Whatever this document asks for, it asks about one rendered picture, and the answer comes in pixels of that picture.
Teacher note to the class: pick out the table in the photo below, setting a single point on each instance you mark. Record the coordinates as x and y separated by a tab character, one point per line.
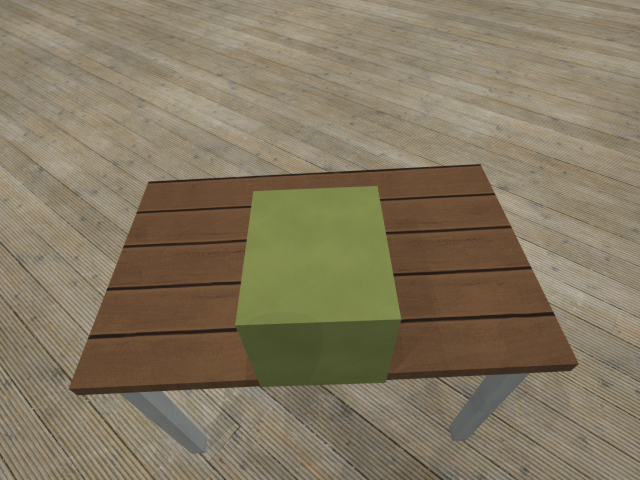
469	301

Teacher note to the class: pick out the carton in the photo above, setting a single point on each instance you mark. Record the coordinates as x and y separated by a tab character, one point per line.
318	303

